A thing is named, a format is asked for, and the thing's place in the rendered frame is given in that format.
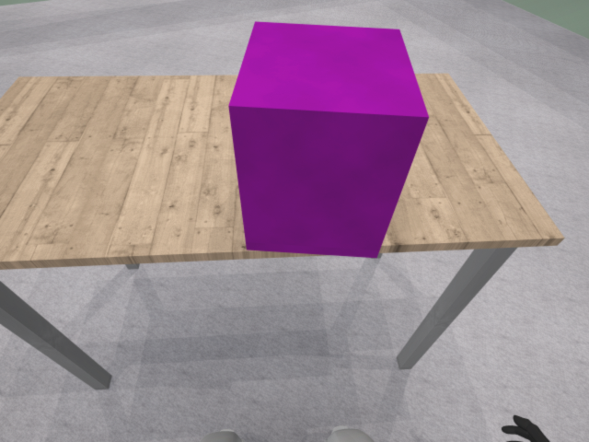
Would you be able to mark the carton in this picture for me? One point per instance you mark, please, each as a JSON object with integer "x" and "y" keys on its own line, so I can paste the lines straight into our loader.
{"x": 326, "y": 121}

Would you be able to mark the right robot hand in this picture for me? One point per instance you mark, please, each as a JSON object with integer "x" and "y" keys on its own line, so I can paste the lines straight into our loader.
{"x": 525, "y": 429}

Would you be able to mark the robot right shin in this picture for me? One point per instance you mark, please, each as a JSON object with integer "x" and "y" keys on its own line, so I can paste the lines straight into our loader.
{"x": 339, "y": 428}

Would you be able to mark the table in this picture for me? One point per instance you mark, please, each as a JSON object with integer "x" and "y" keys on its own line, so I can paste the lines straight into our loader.
{"x": 105, "y": 170}

